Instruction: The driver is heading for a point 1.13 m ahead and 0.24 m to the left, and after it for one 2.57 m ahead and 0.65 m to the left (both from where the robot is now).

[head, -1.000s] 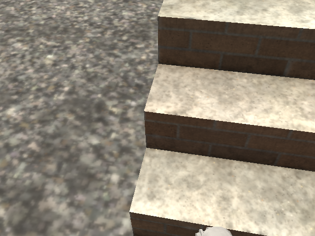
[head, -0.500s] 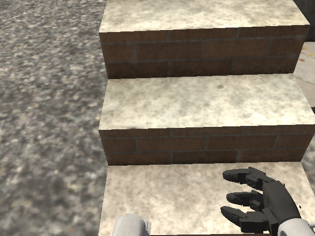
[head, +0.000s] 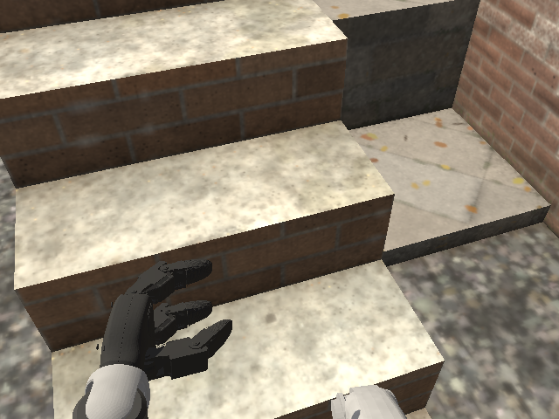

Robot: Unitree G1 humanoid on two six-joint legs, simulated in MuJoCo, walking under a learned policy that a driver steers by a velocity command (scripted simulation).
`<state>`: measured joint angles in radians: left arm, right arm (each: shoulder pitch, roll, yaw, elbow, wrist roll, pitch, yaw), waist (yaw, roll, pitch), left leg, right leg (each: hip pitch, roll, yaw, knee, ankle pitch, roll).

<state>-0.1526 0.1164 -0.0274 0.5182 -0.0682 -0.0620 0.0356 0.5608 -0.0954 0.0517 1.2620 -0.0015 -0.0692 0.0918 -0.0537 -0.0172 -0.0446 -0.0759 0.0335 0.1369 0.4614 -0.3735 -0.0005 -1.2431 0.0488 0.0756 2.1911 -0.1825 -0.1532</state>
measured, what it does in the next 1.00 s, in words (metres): climbs: right foot 0.19 m higher, then left foot 0.19 m higher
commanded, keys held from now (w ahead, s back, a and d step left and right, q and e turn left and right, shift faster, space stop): w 0.34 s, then w+q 0.66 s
